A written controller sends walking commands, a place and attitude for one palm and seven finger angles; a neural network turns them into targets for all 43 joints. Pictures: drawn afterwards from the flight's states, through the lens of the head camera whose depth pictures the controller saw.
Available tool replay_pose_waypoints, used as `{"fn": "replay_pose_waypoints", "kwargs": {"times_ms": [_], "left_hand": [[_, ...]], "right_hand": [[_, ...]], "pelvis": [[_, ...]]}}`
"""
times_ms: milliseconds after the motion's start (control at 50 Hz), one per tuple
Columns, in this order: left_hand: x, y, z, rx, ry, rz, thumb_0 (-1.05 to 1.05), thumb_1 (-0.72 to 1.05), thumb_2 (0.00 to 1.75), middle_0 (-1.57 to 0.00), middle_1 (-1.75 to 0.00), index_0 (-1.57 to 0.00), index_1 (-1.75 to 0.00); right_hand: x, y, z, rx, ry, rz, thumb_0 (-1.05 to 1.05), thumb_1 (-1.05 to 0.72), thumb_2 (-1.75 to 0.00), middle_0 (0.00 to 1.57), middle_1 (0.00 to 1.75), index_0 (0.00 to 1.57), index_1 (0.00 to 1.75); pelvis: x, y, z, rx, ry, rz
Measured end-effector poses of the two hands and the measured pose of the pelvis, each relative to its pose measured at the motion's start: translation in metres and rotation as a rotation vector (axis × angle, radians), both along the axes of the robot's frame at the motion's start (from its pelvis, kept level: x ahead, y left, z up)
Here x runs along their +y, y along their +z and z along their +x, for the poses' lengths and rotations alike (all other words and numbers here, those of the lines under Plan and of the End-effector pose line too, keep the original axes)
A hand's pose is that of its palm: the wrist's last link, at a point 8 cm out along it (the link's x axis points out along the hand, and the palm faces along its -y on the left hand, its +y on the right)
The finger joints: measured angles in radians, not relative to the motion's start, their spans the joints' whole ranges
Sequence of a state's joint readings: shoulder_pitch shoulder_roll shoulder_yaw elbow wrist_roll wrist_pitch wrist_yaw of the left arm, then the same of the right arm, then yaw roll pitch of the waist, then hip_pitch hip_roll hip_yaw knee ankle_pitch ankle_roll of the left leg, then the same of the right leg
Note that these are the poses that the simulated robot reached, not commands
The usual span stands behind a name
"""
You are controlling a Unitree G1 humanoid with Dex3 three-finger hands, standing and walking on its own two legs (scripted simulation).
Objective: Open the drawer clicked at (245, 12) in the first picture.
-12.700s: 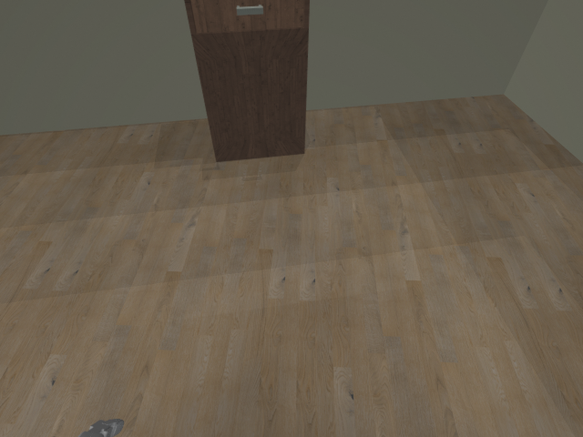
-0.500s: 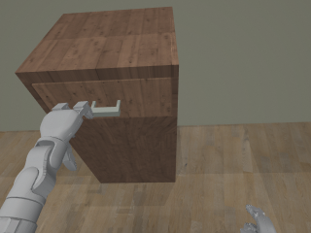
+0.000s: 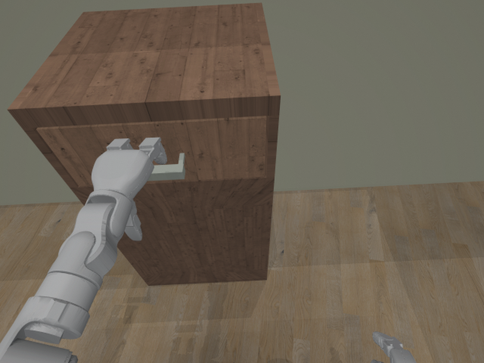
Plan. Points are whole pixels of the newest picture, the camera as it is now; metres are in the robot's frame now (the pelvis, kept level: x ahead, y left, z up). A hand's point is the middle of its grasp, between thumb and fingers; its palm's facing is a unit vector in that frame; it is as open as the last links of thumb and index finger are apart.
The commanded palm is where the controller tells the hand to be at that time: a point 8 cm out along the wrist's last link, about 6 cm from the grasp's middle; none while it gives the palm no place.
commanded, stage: move the hooked fingers above the handle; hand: left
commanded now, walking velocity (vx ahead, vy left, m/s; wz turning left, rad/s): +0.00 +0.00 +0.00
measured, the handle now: (160, 165) +0.49 +0.22 +0.02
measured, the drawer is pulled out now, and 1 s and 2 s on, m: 0.00 0.00 0.00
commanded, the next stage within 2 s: none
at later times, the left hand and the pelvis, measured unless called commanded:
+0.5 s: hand (156, 161) +0.44 +0.20 +0.08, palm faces +0.05 -0.04 -1.00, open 13.8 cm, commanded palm +0.41 +0.23 +0.13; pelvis -0.02 -0.01 -0.01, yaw -2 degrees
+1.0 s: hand (148, 170) +0.43 +0.21 +0.06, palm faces +0.00 -0.03 -1.00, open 13.8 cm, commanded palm +0.42 +0.23 +0.13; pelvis -0.01 -0.01 -0.01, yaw +0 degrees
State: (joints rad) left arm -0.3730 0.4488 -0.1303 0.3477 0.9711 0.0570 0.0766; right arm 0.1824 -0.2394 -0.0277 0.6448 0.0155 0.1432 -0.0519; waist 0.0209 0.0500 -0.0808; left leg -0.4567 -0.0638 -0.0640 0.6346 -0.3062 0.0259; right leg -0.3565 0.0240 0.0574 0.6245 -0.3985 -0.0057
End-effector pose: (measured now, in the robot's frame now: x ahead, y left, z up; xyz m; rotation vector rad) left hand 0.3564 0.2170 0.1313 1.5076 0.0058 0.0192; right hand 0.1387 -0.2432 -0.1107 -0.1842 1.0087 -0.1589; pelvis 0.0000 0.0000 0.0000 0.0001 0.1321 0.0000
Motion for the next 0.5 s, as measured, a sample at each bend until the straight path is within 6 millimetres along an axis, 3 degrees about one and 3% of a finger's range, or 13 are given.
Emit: {"fn": "replay_pose_waypoints", "kwargs": {"times_ms": [120, 240, 320, 420, 500], "left_hand": [[0.015, 0.008, 0.015, -0.063, 0.102, 0.032, 0.0, -0.49, 0.3, -0.32, -1.2, -0.32, -1.2], [0.031, -0.003, 0.024, 0.07, 0.205, 0.071, 0.0, -0.49, 0.3, -0.31, -1.2, -0.32, -1.2], [0.013, -0.011, 0.032, 0.126, 0.102, 0.052, 0.0, -0.49, 0.3, -0.31, -1.2, -0.32, -1.2], [-0.02, -0.006, 0.047, 0.04, -0.055, 0.022, 0.0, -0.49, 0.3, -0.32, -1.2, -0.33, -1.2], [-0.018, -0.002, 0.064, -0.044, -0.002, 0.027, 0.0, -0.49, 0.3, -0.32, -1.2, -0.32, -1.2]], "right_hand": [[-0.002, -0.006, -0.024, 0.04, -0.031, 0.012, 0.01, -0.91, -0.9, 0.2, 0.3, 0.2, 0.3], [-0.01, -0.01, -0.052, 0.103, -0.064, 0.003, 0.01, -0.91, -0.9, 0.2, 0.3, 0.2, 0.3], [-0.02, -0.01, -0.07, 0.133, -0.086, -0.033, 0.01, -0.91, -0.9, 0.2, 0.3, 0.2, 0.3], [-0.031, -0.011, -0.088, 0.154, -0.126, -0.059, 0.01, -0.91, -0.9, 0.2, 0.3, 0.2, 0.3], [-0.036, -0.014, -0.103, 0.175, -0.158, -0.052, 0.01, -0.91, -0.9, 0.2, 0.3, 0.2, 0.3]], "pelvis": [[-0.001, -0.001, -0.006, 0.012, -0.012, 0.0], [-0.004, 0.0, -0.01, 0.018, -0.005, -0.001], [-0.005, -0.001, -0.012, 0.021, 0.003, -0.004], [-0.007, -0.004, -0.014, 0.043, -0.006, -0.005], [-0.009, -0.007, -0.016, 0.074, -0.026, -0.002]]}}
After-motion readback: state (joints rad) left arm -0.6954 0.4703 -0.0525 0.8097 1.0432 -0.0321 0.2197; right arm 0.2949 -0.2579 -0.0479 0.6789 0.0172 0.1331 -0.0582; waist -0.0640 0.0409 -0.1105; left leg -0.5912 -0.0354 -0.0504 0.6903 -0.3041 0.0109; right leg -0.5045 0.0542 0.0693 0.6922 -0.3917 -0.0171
